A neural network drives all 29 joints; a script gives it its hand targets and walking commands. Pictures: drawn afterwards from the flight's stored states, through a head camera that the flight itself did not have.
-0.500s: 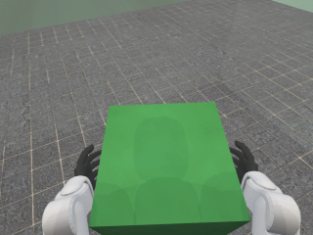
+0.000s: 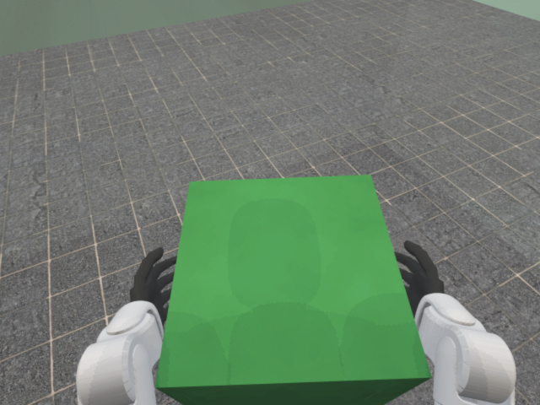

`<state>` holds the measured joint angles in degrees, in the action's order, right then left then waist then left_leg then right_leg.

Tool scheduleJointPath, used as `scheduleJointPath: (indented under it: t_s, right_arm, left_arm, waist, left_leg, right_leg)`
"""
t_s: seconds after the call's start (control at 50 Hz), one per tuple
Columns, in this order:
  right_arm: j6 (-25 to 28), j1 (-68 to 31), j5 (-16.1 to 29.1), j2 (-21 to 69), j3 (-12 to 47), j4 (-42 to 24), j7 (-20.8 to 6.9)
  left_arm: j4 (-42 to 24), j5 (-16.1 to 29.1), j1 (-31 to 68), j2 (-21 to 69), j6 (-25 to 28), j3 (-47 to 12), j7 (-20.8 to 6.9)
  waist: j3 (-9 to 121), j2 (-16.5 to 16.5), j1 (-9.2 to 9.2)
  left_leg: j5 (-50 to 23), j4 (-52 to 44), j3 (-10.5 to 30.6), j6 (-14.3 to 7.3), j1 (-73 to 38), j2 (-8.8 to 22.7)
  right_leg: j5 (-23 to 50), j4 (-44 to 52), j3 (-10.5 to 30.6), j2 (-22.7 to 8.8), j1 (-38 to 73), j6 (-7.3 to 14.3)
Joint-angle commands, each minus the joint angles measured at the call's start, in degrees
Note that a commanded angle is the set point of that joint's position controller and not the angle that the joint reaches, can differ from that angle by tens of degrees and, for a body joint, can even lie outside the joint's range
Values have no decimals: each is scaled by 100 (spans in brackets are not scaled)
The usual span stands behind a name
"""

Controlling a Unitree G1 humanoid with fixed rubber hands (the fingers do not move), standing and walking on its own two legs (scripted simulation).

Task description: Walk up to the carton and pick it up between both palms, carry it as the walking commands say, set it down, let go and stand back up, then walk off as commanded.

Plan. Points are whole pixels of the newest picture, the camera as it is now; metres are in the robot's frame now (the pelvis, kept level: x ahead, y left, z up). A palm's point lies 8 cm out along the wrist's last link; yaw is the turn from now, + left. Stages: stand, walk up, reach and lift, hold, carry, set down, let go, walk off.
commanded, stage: carry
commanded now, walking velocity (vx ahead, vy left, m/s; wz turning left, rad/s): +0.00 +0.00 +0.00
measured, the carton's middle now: (284, 301) +0.27 +0.00 +0.02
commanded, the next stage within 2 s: hold in 0.22 s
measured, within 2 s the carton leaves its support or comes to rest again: neither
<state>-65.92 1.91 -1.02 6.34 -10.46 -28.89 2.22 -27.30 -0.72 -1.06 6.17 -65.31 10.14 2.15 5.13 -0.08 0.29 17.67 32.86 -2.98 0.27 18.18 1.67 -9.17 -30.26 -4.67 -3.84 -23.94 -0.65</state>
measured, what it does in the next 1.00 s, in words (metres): stands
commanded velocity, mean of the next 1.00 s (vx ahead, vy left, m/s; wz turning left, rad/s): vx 0.00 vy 0.00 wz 0.00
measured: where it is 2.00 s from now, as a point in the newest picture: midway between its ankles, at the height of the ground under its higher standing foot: outside the picture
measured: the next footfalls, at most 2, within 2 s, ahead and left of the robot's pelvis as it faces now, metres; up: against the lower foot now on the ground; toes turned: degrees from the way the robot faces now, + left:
none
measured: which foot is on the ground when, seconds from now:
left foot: down 0.00-1.00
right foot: down 0.00-1.00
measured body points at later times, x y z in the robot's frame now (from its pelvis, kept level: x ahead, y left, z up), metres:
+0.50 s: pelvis +0.01 +0.00 +0.01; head +0.01 -0.02 +0.46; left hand +0.28 +0.19 +0.03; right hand +0.29 -0.17 +0.02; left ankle -0.01 +0.12 -0.73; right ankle +0.07 -0.12 -0.73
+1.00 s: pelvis +0.02 +0.00 +0.02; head -0.01 +0.00 +0.47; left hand +0.31 +0.18 +0.04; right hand +0.30 -0.17 +0.04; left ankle -0.01 +0.12 -0.73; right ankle +0.07 -0.12 -0.73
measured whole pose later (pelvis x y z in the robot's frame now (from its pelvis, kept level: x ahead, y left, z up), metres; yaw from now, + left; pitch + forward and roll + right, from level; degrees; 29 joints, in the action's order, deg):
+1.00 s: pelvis +0.02 +0.00 +0.02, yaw +4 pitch -5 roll -1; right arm -42.0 -7.3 -12.6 6.9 -13.9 5.3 -1.7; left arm 12.9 -12.6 10.8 3.1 -37.7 12.5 -6.4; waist -0.6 0.9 -3.1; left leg 12.3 18.7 2.5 -0.1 1.5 0.0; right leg -5.4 -15.5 -2.6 -1.1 -5.3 -0.6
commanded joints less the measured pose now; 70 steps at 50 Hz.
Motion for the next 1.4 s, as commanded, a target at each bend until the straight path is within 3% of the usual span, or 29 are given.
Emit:
scheduleJointPath:
  t_s: [0.0,0.2,0.22,0.24,0.26,0.28,0.3,0.32,0.38,0.54,0.66,0.8,1.14,1.16,1.24,1.38]
  right_arm:
    - [138,-2381,1247,3808,4293,-648,-509]
    - [383,-2438,1122,3755,4135,-362,-581]
    - [1139,-1977,-659,1744,2124,1649,-568]
    - [1565,-2269,-621,650,1696,3547,-585]
    - [2088,-2519,-541,715,1925,2685,-591]
    - [2368,-2690,-301,1187,2413,1791,-600]
    - [2497,-2988,-84,1662,2613,1448,-589]
    - [2578,-3170,36,2078,2602,1340,-582]
    - [2765,-3152,378,2702,3296,1171,-727]
    - [2536,-3085,340,3536,3486,2111,-1091]
    - [2450,-3437,349,4212,3459,2613,-1374]
    - [2529,-3740,287,4522,3340,2882,-1577]
    - [2692,-3814,181,4521,3231,3025,-1728]
    - [2699,-3724,211,4589,3279,2954,-1727]
    - [2781,-3885,21,4374,2955,3272,-1749]
    - [3144,-4157,-139,4386,2658,3754,-1800]
  left_arm:
    - [-707,1317,2352,3940,104,-4387,-515]
    - [-404,1187,2424,3893,354,-4226,-564]
    - [1607,-448,2105,1883,1169,-2215,-607]
    - [3212,-421,2359,458,1698,-1489,-583]
    - [2477,-333,2550,712,2165,-1825,-512]
    - [2038,-149,2464,1191,2392,-2194,-572]
    - [2099,23,2605,1716,2528,-2441,-685]
    - [2071,324,3144,2186,2699,-2973,-858]
    - [1724,752,3387,2834,3084,-3492,-1111]
    - [2742,456,3382,3423,3018,-3400,-1592]
    - [3101,225,3644,3911,2939,-3183,-1853]
    - [3259,133,3942,4235,2965,-3164,-2023]
    - [3456,64,3914,4542,3014,-3146,-2030]
    - [3401,232,3973,4783,2936,-3135,-1984]
    - [3810,-3,4101,4690,2987,-2813,-1947]
    - [4357,-171,4290,4763,3359,-2488,-1921]
  waist:
    - [1147,-2,4]
    - [1162,-1,18]
    - [-1563,663,-109]
    - [-1334,601,94]
    - [-757,496,-17]
    - [-127,384,-77]
    - [462,335,-170]
    - [971,221,-518]
    - [1716,-21,-651]
    - [650,-135,-450]
    - [603,-41,-278]
    - [739,113,-325]
    - [790,121,-336]
    - [725,212,-339]
    - [411,194,-346]
    - [667,46,-262]
  left_leg:
    - [-638,-654,497,-189,27,514]
    - [-637,-669,480,-193,6,504]
    - [1018,-1590,925,-49,548,-471]
    - [1058,-1497,1000,-129,336,-533]
    - [740,-1325,1079,-82,-62,-534]
    - [-99,-1237,1066,-111,-338,-526]
    - [-604,-1218,1005,-133,-395,-563]
    - [-943,-1204,956,-172,-285,-589]
    - [-2074,-1229,988,-210,-468,-630]
    - [-1349,-1682,914,-269,-233,-687]
    - [-1323,-1808,826,-281,-416,-675]
    - [-1325,-1882,799,-253,-601,-659]
    - [-1678,-1897,829,-142,-905,-598]
    - [-1468,-1802,830,-41,-770,-664]
    - [-861,-1804,816,-66,-486,-662]
    - [-1044,-1559,799,-94,-411,-669]
  right_leg:
    - [606,319,512,-433,985,192]
    - [592,325,507,-420,992,195]
    - [-921,794,280,741,2318,384]
    - [-1466,805,353,690,2195,424]
    - [-1259,750,439,666,2235,468]
    - [-476,699,586,640,2569,417]
    - [112,698,592,663,2950,328]
    - [673,678,610,730,3320,282]
    - [2053,532,542,826,3831,135]
    - [1243,1060,568,783,3695,55]
    - [1187,1237,647,784,3587,35]
    - [1160,1332,665,793,3507,31]
    - [1216,1372,599,891,3248,98]
    - [1376,1245,580,973,3414,179]
    - [905,1168,591,930,3257,196]
    - [1009,913,620,938,3101,169]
